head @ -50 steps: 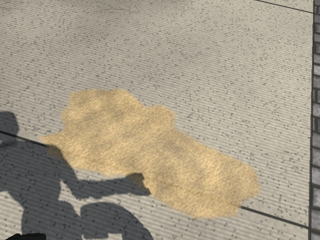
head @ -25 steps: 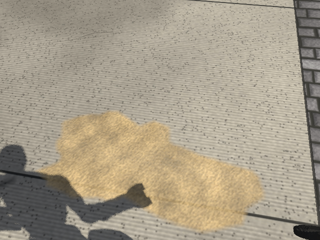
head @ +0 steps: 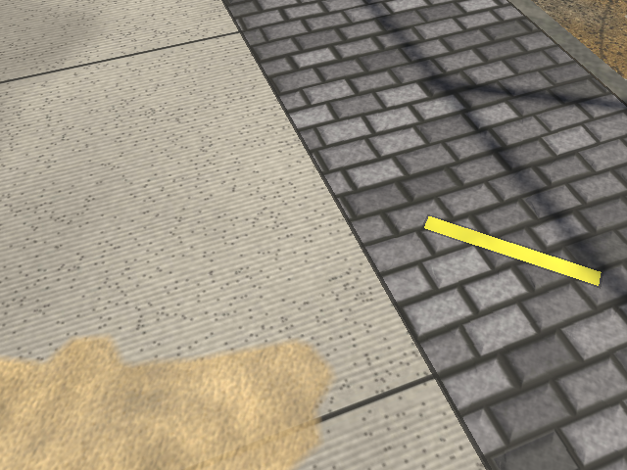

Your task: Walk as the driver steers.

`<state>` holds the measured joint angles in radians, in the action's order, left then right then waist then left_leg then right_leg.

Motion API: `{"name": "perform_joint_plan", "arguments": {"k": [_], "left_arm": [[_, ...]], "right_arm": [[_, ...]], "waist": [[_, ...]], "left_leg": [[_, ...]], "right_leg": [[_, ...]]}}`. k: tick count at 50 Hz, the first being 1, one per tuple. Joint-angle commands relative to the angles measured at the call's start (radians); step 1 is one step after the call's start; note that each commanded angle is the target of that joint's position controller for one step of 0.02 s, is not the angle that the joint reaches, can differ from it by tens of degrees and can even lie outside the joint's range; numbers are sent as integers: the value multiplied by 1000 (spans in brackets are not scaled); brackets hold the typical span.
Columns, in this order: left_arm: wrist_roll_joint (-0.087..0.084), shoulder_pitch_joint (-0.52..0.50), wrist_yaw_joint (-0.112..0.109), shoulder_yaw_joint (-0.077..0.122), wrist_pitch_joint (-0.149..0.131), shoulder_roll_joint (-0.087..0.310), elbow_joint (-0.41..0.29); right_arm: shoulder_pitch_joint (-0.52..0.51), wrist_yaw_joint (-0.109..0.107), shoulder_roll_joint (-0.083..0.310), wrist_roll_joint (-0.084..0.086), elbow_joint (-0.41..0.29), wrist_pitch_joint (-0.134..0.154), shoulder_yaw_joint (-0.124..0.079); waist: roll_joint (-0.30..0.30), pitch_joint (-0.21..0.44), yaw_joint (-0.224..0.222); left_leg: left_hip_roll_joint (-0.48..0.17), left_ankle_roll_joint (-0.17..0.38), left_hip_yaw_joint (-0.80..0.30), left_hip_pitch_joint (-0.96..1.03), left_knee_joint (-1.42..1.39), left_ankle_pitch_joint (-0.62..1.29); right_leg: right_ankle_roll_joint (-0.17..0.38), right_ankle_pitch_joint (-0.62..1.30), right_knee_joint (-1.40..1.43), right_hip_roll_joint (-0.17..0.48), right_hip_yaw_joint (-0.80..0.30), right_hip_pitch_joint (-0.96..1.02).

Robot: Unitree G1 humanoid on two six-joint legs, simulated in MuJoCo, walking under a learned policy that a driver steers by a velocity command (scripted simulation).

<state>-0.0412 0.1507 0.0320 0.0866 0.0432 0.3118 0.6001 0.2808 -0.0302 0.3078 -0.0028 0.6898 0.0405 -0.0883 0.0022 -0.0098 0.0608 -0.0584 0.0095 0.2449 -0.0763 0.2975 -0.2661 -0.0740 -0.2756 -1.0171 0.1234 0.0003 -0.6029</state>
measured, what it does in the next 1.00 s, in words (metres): walks ahead, turning left: right foot, then left foot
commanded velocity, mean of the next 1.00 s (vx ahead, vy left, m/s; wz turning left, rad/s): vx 0.88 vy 0.00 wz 0.48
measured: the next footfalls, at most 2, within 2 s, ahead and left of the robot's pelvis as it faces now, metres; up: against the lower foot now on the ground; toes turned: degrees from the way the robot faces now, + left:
right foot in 0.18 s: +0.17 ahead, -0.19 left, +0.00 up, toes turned -10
left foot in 0.66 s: +0.59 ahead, -0.07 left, +0.00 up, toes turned +17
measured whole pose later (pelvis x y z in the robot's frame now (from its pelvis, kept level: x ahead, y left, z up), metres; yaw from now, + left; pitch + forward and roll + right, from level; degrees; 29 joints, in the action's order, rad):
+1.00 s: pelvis +0.74 -0.05 -0.02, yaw +32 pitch +2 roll +0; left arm 0.04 -0.05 0.01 -0.04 -0.07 0.27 0.56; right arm 0.44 0.01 0.32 0.00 0.86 0.06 -0.08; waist 0.00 -0.05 0.13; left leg 0.17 0.16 -0.24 0.08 0.35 -0.41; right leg -0.04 0.03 -0.58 0.09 -0.09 -0.68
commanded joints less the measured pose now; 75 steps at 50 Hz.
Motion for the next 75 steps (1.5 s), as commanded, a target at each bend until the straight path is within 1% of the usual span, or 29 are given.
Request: {"name": "perform_joint_plan", "arguments": {"k": [1,2,7,9,10,11,12,13,17,27,31,32,34,35,36,39,48,51,52,53,54,55,57,61,70,71,72,73,75], "left_arm": [[-4,-169,13,4,-34,56,-121],[119,-220,55,-2,6,58,-126],[95,-150,75,-13,-26,51,-91],[109,255,31,18,-52,101,57],[123,434,2,40,-64,221,85],[111,420,-21,55,-75,333,50],[110,328,-31,38,-73,268,54],[103,265,-32,11,-77,184,66],[72,147,-27,-37,-122,37,85],[70,255,-57,-41,-150,60,220],[90,164,-95,-5,-106,193,194],[92,105,-86,0,-94,202,171],[106,89,-42,-62,-122,-34,103],[81,91,-35,-71,-151,-7,-2],[91,58,-32,-67,-175,63,3],[120,53,-32,-72,-141,77,26],[74,-234,-15,-110,-113,14,-100],[76,-16,-51,-67,-135,117,-51],[79,175,-60,-46,-146,167,5],[26,261,-66,-28,-164,165,16],[72,299,-65,-31,-154,201,-12],[78,231,-53,-9,-134,210,-16],[68,53,-66,-25,-112,75,-45],[49,-112,-61,-18,-122,59,4],[-18,-158,-72,13,-91,116,60],[-7,-106,-67,6,-87,97,76],[57,-14,-55,-21,-77,29,66],[38,62,-52,-29,-59,49,104],[3,29,-62,-4,-12,134,151]], "right_arm": [[29,5,180,-1,-33,27,-57],[105,30,136,-54,-1,29,-31],[97,33,181,-41,61,12,-20],[62,39,165,-12,79,13,-3],[12,58,44,-12,18,17,34],[-91,52,49,-1,-51,27,26],[-110,50,93,12,-47,27,11],[-53,53,95,14,-16,30,10],[85,94,53,-15,103,-27,13],[-231,126,-6,-5,-10,-32,63],[158,97,121,-1,86,-52,20],[359,80,183,-5,151,-48,-13],[222,53,245,4,150,-47,-36],[175,49,281,-8,111,-48,-43],[168,41,220,-16,100,-42,-38],[75,26,152,-13,99,0,-13],[165,44,189,10,124,36,-34],[123,31,230,7,115,33,-48],[45,32,218,16,89,37,-46],[115,22,-58,22,60,21,30],[215,21,-37,12,16,20,49],[269,20,82,56,-1,11,20],[74,5,160,66,-38,-34,-8],[27,-3,54,41,-112,-89,3],[79,68,139,11,-111,-87,-37],[133,54,186,-5,-101,-72,-54],[73,30,277,-21,-145,-55,-61],[-26,26,246,-70,-193,-42,-29],[-100,33,167,-36,-179,-44,-6]], "waist": [[-94,-48,45],[-72,-42,67],[-144,-98,-14],[5,95,-245],[282,221,-322],[317,240,-336],[130,118,-276],[96,32,-197],[137,-42,-59],[50,-142,-25],[142,103,197],[95,162,281],[-227,10,75],[-226,151,37],[-45,67,31],[117,-99,-99],[-28,-61,38],[-77,100,-74],[-64,181,-188],[133,356,-168],[352,478,-132],[366,529,-96],[115,265,-90],[132,-12,-11],[58,94,48],[-38,103,69],[-384,118,-12],[-367,306,-41],[-130,302,-24]], "left_leg": [[-313,147,-240,231,-190,-202],[-309,117,-162,197,-184,-230],[-288,116,-62,-38,-139,131],[-177,115,23,-241,351,550],[-47,77,-29,-569,766,-149],[106,78,-324,-763,1007,-307],[66,91,-422,-823,1055,-150],[13,90,-385,-784,1017,-55],[-53,37,-309,-640,976,108],[60,142,-39,-580,533,287],[165,226,-47,-116,503,98],[160,272,-142,119,408,24],[0,368,-553,259,378,224],[-137,522,-972,371,101,-68],[-178,473,-1059,286,-77,-274],[-65,378,-832,-89,-110,-106],[92,214,-582,-142,-16,663],[120,98,-624,-69,347,889],[158,65,-601,-141,575,763],[193,14,-582,-384,866,-287],[203,-10,-498,-518,1102,-472],[159,-67,-472,-611,1308,-387],[34,-95,-353,-660,1230,-183],[-45,-113,-293,-524,921,-181],[63,34,-185,-103,247,239],[71,82,-215,12,159,450],[-219,216,-561,163,153,1267],[-433,423,-773,120,138,1369],[-319,341,-557,12,165,1033]], "right_leg": [[35,10,55,36,-2,-275],[56,0,104,-5,62,-207],[159,-116,367,-123,127,207],[196,-31,470,-198,141,759],[215,-406,615,126,-256,1045],[203,-538,795,291,-613,957],[183,-419,784,305,-518,845],[166,-288,766,261,-378,734],[100,-30,861,128,-72,532],[47,1023,875,57,318,630],[61,1578,329,138,279,683],[87,1369,-3,118,245,536],[87,-222,-688,-181,121,-63],[70,-202,-721,-190,-77,-268],[81,-138,-613,-125,-116,-303],[34,-70,-368,-29,-105,-142],[35,375,424,-114,37,168],[59,371,539,-176,-23,478],[71,466,578,-111,-53,675],[120,698,412,150,-287,1041],[146,1171,370,329,-500,1141],[327,918,458,426,-654,1116],[273,459,598,277,-420,788],[240,686,721,155,-20,358],[182,602,437,123,185,357],[131,482,281,54,207,295],[42,-386,-61,-84,230,50],[17,-502,-309,-152,22,17],[41,-424,-384,-116,-77,64]]}}
Keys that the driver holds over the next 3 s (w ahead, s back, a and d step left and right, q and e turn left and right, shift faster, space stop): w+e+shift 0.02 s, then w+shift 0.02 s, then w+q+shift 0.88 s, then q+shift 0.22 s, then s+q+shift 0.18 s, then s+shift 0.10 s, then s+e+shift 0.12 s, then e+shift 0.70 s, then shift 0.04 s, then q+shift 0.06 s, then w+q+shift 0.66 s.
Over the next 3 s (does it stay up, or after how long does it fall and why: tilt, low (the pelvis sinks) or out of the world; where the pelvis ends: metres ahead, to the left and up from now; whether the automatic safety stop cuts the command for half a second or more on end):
stays up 1.21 0.13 -0.05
